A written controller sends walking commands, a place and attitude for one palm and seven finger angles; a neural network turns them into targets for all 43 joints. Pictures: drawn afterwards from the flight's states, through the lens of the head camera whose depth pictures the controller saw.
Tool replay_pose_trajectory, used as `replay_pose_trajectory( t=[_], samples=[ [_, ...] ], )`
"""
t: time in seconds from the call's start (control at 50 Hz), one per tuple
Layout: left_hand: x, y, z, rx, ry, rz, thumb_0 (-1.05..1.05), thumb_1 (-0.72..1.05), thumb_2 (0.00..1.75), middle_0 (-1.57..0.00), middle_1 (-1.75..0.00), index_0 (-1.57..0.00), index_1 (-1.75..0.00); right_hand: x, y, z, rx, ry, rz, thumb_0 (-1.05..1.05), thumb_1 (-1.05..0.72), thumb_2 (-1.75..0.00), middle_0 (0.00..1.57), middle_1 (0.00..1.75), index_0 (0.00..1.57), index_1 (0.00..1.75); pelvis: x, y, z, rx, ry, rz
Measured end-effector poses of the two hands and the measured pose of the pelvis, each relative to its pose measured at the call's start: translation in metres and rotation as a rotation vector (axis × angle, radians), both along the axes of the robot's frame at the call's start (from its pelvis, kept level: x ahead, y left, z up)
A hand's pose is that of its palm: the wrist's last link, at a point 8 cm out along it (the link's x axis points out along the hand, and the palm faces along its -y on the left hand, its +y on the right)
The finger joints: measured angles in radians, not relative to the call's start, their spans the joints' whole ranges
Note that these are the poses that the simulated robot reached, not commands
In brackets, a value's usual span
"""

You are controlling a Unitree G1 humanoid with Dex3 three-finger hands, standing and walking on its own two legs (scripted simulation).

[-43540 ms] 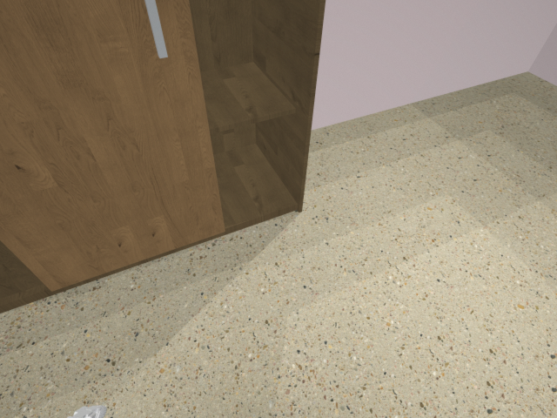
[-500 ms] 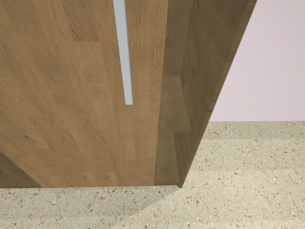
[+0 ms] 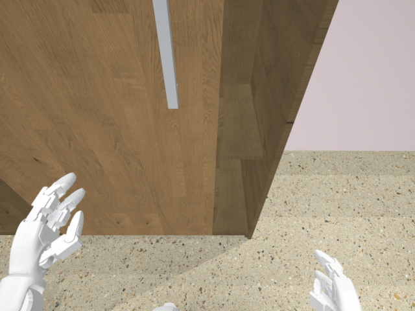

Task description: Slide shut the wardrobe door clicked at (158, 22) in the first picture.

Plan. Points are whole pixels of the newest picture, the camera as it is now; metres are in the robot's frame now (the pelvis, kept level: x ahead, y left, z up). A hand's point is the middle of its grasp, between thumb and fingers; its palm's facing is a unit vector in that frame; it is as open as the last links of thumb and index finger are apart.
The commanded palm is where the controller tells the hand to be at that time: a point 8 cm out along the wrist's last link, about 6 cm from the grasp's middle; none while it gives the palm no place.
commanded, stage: raise the hand with hooked fingers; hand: left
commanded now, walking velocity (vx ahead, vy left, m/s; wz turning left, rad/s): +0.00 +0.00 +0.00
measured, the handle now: (166, 28) +0.51 +0.10 +0.29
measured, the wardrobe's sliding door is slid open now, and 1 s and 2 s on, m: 0.17 0.17 0.17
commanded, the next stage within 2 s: move the hooked fingers beside the handle in 1.82 s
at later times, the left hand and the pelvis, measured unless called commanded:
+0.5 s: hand (44, 214) +0.24 +0.27 +0.12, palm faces +0.08 -0.99 -0.06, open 10.7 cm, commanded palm +0.20 +0.31 +0.13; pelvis +0.01 +0.00 +0.02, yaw +1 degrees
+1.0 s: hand out of the picture +0.26 +0.29 +0.22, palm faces +0.13 -0.99 -0.09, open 13.5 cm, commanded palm +0.22 +0.33 +0.23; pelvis +0.01 +0.01 +0.04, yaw +2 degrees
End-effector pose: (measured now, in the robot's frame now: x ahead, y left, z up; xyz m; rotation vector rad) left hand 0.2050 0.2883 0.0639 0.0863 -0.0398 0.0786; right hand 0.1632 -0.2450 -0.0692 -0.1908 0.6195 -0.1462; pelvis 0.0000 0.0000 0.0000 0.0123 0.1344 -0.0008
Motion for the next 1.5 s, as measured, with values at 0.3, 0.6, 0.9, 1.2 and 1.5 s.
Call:
replay_pose_trajectory(
  t=[0.3, 0.6, 0.9, 1.2, 1.5],
  samples=[
    [-0.017, 0.008, 0.014, -0.029, 0.014, 0.001, 0.01, 0.42, 0.69, -0.23, -0.60, -0.23, -0.61, 0.006, 0.014, 0.006, -0.066, -0.050, 0.080, 0.01, -0.90, -0.90, 0.21, 0.30, 0.20, 0.30, -0.008, -0.005, -0.004, -0.047, -0.050, 0.048],
    [0.011, 0.034, 0.073, -0.029, 0.002, 0.010, 0.01, 0.07, 0.54, -0.26, -0.83, -0.26, -0.84, -0.005, 0.019, 0.022, -0.037, -0.029, 0.038, 0.02, -0.90, -0.90, 0.21, 0.30, 0.20, 0.30, 0.011, 0.010, 0.021, -0.038, -0.082, 0.020],
    [0.023, 0.052, 0.137, 0.004, -0.065, 0.037, 0.00, -0.28, 0.39, -0.29, -1.05, -0.29, -1.06, 0.039, 0.054, 0.048, 0.011, -0.138, 0.112, 0.01, -0.90, -0.90, 0.21, 0.30, 0.20, 0.30, 0.012, 0.016, 0.034, -0.033, -0.157, 0.038],
    [0.036, 0.058, 0.199, 0.035, -0.101, 0.050, -0.01, -0.49, 0.30, -0.30, -1.19, -0.30, -1.19, 0.044, 0.054, 0.049, 0.044, -0.103, 0.128, 0.01, -0.90, -0.90, 0.21, 0.30, 0.20, 0.30, 0.012, 0.009, 0.041, -0.024, -0.190, 0.043],
    [0.053, 0.050, 0.227, 0.038, -0.053, 0.040, -0.01, -0.50, 0.30, -0.30, -1.20, -0.30, -1.20, 0.045, 0.028, 0.046, 0.055, -0.084, 0.087, 0.02, -0.90, -0.90, 0.21, 0.30, 0.20, 0.30, 0.013, -0.001, 0.042, -0.015, -0.185, 0.039]
  ],
)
